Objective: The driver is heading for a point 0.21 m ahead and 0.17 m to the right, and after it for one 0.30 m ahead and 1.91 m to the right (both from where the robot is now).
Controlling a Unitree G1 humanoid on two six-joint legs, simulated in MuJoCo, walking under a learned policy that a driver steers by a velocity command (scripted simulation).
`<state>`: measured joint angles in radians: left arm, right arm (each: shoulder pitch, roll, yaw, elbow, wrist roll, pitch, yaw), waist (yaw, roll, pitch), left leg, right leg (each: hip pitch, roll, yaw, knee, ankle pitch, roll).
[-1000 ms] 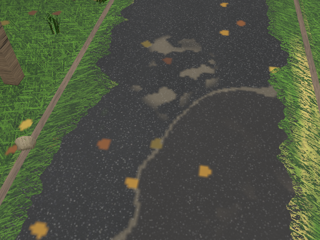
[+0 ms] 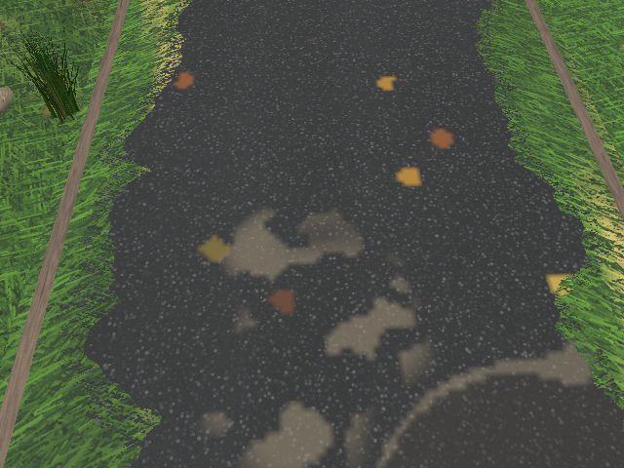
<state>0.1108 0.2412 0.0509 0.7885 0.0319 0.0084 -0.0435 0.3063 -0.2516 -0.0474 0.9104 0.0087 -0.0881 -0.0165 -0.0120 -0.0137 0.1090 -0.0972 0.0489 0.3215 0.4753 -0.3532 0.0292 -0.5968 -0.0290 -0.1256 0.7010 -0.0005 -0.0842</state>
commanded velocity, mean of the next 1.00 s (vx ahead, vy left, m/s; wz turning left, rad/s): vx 0.04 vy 0.00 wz -0.95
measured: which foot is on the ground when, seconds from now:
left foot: down 0.00-0.04, up 0.06-0.54, down 0.56-1.00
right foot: up 0.00-0.04, down 0.06-0.58, up 0.60-0.98, down 1.00-1.00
